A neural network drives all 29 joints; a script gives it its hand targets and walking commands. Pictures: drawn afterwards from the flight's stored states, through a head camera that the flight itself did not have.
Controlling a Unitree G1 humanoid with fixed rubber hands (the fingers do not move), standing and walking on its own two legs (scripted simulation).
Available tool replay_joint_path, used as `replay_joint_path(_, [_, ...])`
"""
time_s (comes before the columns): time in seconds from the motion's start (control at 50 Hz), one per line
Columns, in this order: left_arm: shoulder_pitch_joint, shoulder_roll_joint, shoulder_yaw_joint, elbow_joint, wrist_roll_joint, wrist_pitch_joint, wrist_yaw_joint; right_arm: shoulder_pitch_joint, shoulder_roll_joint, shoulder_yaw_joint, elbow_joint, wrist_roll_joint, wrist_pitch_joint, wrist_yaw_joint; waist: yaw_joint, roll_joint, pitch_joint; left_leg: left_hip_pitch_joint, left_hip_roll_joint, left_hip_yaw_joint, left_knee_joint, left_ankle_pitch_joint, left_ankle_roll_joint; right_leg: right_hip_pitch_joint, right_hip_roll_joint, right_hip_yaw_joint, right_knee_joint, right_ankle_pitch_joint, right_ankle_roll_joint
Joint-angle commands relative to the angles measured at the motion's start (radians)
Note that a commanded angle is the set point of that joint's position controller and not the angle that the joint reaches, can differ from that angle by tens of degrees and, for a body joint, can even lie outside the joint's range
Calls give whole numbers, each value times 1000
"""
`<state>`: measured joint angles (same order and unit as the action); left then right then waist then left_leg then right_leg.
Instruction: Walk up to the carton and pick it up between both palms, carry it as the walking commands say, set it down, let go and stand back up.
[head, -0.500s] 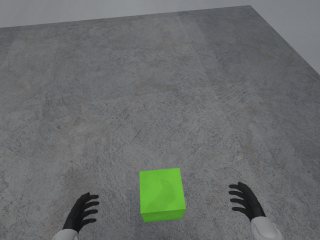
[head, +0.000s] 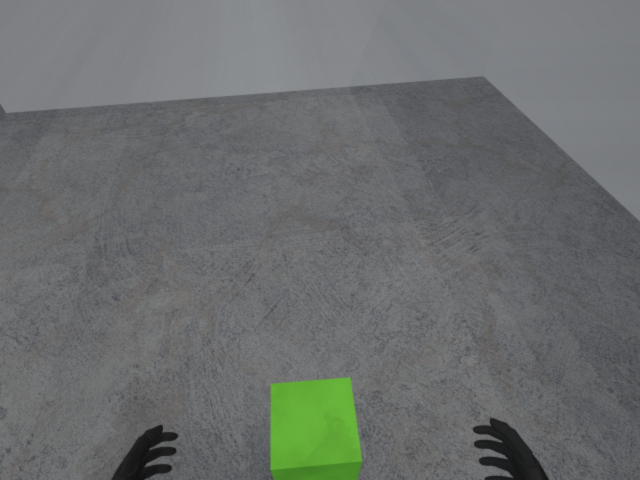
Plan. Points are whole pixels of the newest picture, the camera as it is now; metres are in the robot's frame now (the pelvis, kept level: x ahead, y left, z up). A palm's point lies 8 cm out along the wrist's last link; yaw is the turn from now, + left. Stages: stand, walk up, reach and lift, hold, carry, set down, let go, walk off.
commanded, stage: stand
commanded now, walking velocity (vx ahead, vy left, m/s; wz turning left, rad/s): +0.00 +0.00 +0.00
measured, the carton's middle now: (314, 436) +0.39 +0.02 -0.65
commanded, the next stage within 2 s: none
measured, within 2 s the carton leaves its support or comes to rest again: neither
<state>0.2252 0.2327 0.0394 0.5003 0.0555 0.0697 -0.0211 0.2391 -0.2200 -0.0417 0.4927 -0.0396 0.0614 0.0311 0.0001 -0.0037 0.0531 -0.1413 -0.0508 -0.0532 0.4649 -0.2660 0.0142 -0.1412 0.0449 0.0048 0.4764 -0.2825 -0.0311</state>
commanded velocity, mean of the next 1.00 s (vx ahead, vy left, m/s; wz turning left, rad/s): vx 0.00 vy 0.00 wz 0.00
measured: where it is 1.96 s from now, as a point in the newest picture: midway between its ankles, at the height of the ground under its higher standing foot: outside the picture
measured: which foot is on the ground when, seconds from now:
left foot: down 0.00-1.00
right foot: down 0.00-1.00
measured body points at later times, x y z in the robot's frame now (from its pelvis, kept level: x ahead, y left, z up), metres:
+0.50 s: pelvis +0.04 +0.00 +0.00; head +0.02 +0.01 +0.44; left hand +0.10 +0.27 -0.13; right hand +0.11 -0.25 -0.13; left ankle -0.01 +0.11 -0.74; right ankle -0.01 -0.09 -0.74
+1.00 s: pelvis +0.03 +0.01 +0.00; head +0.02 +0.02 +0.45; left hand +0.00 +0.25 -0.16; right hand +0.04 -0.23 -0.15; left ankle -0.01 +0.11 -0.74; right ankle -0.01 -0.09 -0.74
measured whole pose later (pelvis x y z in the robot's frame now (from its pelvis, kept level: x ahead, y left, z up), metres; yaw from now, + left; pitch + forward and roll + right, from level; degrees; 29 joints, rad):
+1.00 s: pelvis +0.03 +0.01 +0.00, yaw +3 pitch -2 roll +0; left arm 0.37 0.20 -0.01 1.05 0.02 0.01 0.05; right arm 0.38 -0.17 0.01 1.01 -0.01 0.00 -0.05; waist 0.01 -0.03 0.00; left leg -0.13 -0.08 -0.10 0.47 -0.30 0.04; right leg -0.10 0.01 -0.05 0.46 -0.33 -0.03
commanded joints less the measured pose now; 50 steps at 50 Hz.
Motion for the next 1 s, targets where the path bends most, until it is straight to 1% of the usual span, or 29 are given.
replay_joint_path(0.0, [-21, 135, 35, 30, 10, -108, 48, 42, -111, -30, 35, -9, -100, -43, -17, -7, 14, -124, 110, -107, -78, -34, -8, -112, -157, 151, -126, -120, 23])
replay_joint_path(0.04, [-31, 111, 21, 62, -8, -128, 42, -18, -93, -17, 52, -3, -130, -37, 19, -19, -81, -144, 113, -129, -79, 43, 1, -40, -141, 115, -74, -24, 20])
replay_joint_path(0.06, [-31, 130, 24, 73, -4, -138, 43, -26, -91, -11, 67, 3, -137, -38, 33, 50, -45, -177, 114, -136, -76, 57, 6, -34, -158, 148, -85, 17, 18])
replay_joint_path(0.08, [-11, 134, 19, 92, -5, -147, 42, 19, -93, -10, 94, 8, -136, -37, 10, -8, -94, -159, 108, -135, -71, 106, 8, 8, -170, 156, -60, 117, 9])
replay_joint_path(0.1, [-22, 153, 26, 104, -8, -144, 45, 35, -128, -19, 109, 4, -135, -41, 4, 11, -136, -118, 112, -131, -64, 220, 13, 45, -163, 134, -28, 282, 11])
replay_joint_path(0.14, [-30, 126, 7, 116, -14, -150, 42, 29, -137, -15, 122, 9, -136, -35, 3, -45, -113, -94, 124, -151, -45, 253, 14, -8, -150, 114, -16, 283, 13])
replay_joint_path(0.18, [25, 143, 10, 161, -25, -145, 50, 85, -132, -20, 164, 19, -126, -36, 1, -15, -105, -134, 109, -128, -52, 191, 17, 16, -156, 118, -24, 223, 19])
replay_joint_path(0.24, [31, 162, 0, 180, -29, -143, 60, 66, -142, -19, 177, 28, -130, -54, 22, -15, -123, -127, 100, -119, -18, 278, 24, 50, -169, 118, 7, 477, 8])
replay_joint_path(0.28, [53, 167, 1, 204, -29, -128, 57, 72, -113, -12, 195, 23, -119, -52, 9, -10, -91, -136, 88, -120, -13, 211, 23, 3, -152, 99, 0, 381, 9])
replay_joint_path(0.32, [50, 130, -10, 217, -36, -128, 66, 160, -127, -12, 233, 34, -112, -58, -12, -54, -109, -117, 92, -117, 18, 348, 29, 60, -149, 85, 35, 599, -6])
replay_joint_path(0.34, [71, 145, -6, 224, -30, -120, 60, 161, -135, -17, 256, 25, -105, -68, 4, -1, -52, -146, 100, -123, -6, 253, 30, 19, -150, 88, -2, 478, -3])
replay_joint_path(0.36, [51, 174, 2, 231, -30, -117, 68, 161, -122, -9, 245, 28, -103, -65, -12, -14, -86, -131, 93, -126, -16, 286, 30, 39, -137, 69, 24, 439, 0])
replay_joint_path(0.38, [111, 138, -1, 246, -35, -116, 68, 149, -116, -10, 261, 28, -99, -68, 28, 47, -83, -127, 88, -116, 17, 260, 33, 47, -157, 89, -14, 431, -3])
replay_joint_path(0.4, [120, 176, 6, 267, -31, -110, 70, 177, -98, -1, 269, 29, -98, -70, 0, -13, -95, -90, 104, -131, -5, 332, 30, 43, -137, 64, 17, 434, -7])
replay_joint_path(0.42, [69, 161, 2, 256, -32, -105, 67, 174, -100, 0, 280, 29, -97, -69, 2, 14, -36, -167, 99, -142, -9, 279, 34, 31, -133, 62, 6, 368, -8])
replay_joint_path(0.44, [133, 121, -9, 274, -41, -95, 70, 156, -130, -8, 285, 25, -94, -68, 22, -40, -96, -138, 86, -131, -12, 195, 44, 60, -134, 76, -10, 322, -4])
replay_joint_path(0.48, [101, 119, -14, 278, -27, -97, 65, 164, -135, -8, 300, 25, -92, -72, 4, -54, -39, -144, 93, -139, -8, 216, 34, 28, -140, 65, -17, 355, -11])
replay_joint_path(0.5, [59, 111, -14, 276, -34, -101, 66, 171, -93, 5, 312, 21, -87, -72, -1, 27, -45, -146, 98, -139, -15, 242, 34, 30, -121, 61, -6, 287, -9])
replay_joint_path(0.54, [156, 152, 5, 322, -35, -97, 64, 164, -76, 13, 330, 22, -85, -71, 35, 62, -60, -121, 95, -154, -32, 225, 42, 25, -126, 54, -37, 145, -7])
replay_joint_path(0.58, [155, 118, -8, 353, -25, -86, 78, 191, -70, 13, 336, 28, -85, -77, 7, 5, 34, -147, 107, -164, -61, 233, 46, -14, -127, 61, -44, 161, -12])
replay_joint_path(0.62, [128, 113, -9, 346, -38, -96, 63, 204, -114, 10, 367, 22, -82, -82, 21, 41, -41, -115, 94, -163, -42, 287, 51, 64, -132, 67, -48, 234, -13])
replay_joint_path(0.66, [172, 114, -7, 404, -42, -93, 61, 146, -121, 1, 359, 23, -86, -70, 25, 7, -64, -100, 99, -162, -52, 242, 50, 62, -127, 58, -51, 171, -2])
replay_joint_path(0.76, [201, 75, -25, 449, -42, -97, 73, 219, -92, 2, 435, 28, -77, -84, -4, -35, -49, -63, 99, -135, -14, 350, 51, 106, -147, 45, -19, 499, -14])
replay_joint_path(0.78, [196, 69, -24, 454, -42, -87, 72, 238, -98, 5, 457, 21, -74, -88, 8, -55, -49, -51, 103, -152, -37, 346, 49, 94, -118, 25, -23, 326, -4])
replay_joint_path(0.82, [192, 83, -23, 476, -25, -77, 78, 186, -56, 19, 459, 35, -66, -78, 4, 87, 38, -70, 86, -141, -52, 282, 50, 17, -130, 54, -72, 200, -14])
replay_joint_path(0.86, [204, 91, -17, 502, -23, -65, 82, 211, -19, 37, 478, 25, -58, -76, -1, 94, 42, -116, 101, -166, -75, 234, 45, 55, -116, 29, -61, 104, -2])
replay_joint_path(0.88, [221, 38, -29, 516, -42, -56, 80, 225, -60, 28, 485, 29, -59, -76, -8, -22, 97, -140, 90, -170, -95, 152, 40, 25, -110, 41, -77, 70, 7])
replay_joint_path(0.94, [209, 81, -27, 526, -35, -67, 78, 189, -42, 34, 504, 25, -68, -82, 13, -14, 74, -110, 98, -171, -69, 284, 51, 32, -127, 34, -71, 176, -6])
replay_joint_path(0.98, [201, 52, -30, 543, -43, -75, 80, 238, -34, 41, 521, 31, -79, -86, -8, 63, -17, -27, 105, -170, -55, 391, 47, 59, -128, 34, -58, 207, -10])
